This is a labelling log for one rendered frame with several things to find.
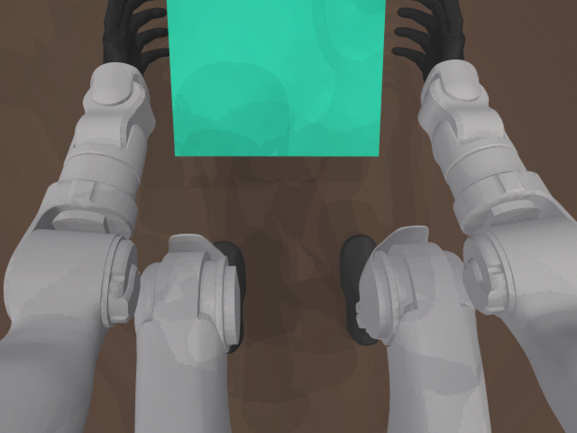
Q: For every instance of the left robot upper arm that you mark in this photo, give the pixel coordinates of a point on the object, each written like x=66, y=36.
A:
x=66, y=290

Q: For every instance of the right robot foot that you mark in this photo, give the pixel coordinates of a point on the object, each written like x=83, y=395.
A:
x=355, y=253

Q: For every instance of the right robot hand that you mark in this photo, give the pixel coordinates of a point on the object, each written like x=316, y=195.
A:
x=445, y=27

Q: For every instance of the left robot forearm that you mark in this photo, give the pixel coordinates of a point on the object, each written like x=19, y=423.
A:
x=102, y=172

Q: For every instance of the carton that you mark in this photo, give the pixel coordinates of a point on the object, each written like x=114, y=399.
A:
x=276, y=77

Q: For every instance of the right robot upper arm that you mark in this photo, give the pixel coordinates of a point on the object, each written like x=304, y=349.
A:
x=526, y=274

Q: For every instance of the left robot hand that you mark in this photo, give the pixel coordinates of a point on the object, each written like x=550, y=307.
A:
x=121, y=43

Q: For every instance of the right robot forearm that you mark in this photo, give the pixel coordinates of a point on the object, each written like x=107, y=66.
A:
x=490, y=184

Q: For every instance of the robot left shin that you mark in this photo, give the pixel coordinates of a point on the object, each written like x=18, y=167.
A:
x=177, y=244

